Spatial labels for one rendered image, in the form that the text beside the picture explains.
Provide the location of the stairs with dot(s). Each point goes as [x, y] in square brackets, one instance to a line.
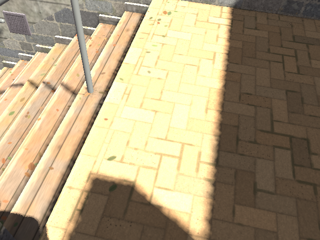
[46, 115]

